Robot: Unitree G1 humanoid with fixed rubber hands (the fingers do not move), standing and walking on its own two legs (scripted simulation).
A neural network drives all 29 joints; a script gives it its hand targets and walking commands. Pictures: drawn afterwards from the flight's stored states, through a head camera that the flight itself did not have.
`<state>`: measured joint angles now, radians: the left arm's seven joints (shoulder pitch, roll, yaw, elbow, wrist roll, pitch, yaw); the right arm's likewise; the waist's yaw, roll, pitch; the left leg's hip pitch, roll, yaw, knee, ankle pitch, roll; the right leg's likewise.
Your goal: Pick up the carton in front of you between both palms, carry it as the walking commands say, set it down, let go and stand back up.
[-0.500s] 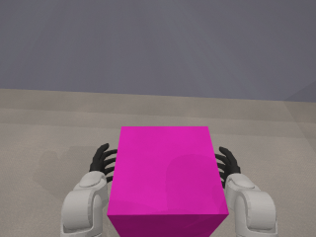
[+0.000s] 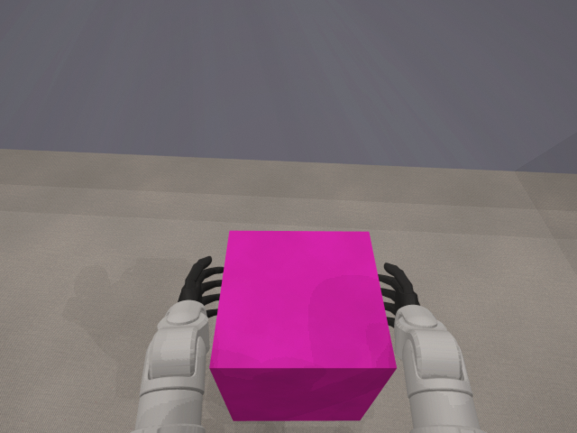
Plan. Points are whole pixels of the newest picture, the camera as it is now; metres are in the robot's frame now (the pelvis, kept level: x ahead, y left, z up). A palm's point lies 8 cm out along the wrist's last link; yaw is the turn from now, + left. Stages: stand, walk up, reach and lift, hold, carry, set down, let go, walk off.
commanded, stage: carry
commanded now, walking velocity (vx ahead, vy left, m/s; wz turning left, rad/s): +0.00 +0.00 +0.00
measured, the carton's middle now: (298, 330) +0.29 +0.00 -0.04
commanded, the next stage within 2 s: hold in 0.94 s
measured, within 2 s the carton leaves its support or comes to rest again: neither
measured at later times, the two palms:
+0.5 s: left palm (204, 308) +0.28 +0.13 +0.04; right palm (418, 313) +0.28 -0.17 +0.03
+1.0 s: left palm (209, 315) +0.27 +0.12 +0.04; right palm (427, 321) +0.26 -0.18 +0.03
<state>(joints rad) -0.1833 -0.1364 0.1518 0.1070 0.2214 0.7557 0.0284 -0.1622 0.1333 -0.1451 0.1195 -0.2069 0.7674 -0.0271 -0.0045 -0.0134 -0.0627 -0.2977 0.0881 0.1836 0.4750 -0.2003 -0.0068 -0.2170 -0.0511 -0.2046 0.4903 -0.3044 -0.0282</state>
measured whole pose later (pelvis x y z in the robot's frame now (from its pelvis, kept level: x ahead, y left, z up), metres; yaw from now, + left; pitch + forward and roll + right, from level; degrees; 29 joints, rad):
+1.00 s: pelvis -0.02 -0.02 +0.00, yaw -3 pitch -1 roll +1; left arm -0.18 -0.14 0.17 0.08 0.22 0.71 0.02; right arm -0.19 0.14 -0.14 0.13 -0.22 0.73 -0.02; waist 0.02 -0.02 0.01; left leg -0.23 0.07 0.05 0.43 -0.16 -0.01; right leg -0.18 -0.01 -0.17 0.48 -0.28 -0.07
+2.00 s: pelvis -0.04 +0.05 -0.02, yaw -14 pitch +9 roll +1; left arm -0.55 -0.21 0.51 0.47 0.39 0.35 -0.02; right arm -0.59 0.14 -0.45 0.63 -0.40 0.32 0.06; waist 0.06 -0.01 0.12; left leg -0.59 -0.03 -0.04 0.69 -0.26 0.00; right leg -0.60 0.02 0.09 0.71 -0.27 0.02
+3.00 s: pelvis -0.10 +0.05 -0.27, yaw -14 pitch +45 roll +1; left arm -1.07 -0.05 0.64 0.54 0.22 0.33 0.05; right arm -1.27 -0.11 -0.29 0.87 -0.20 0.32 -0.05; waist 0.13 -0.06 -0.01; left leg -2.00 -0.04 -0.05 1.71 -0.49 -0.06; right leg -2.02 0.09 0.05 1.72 -0.49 0.01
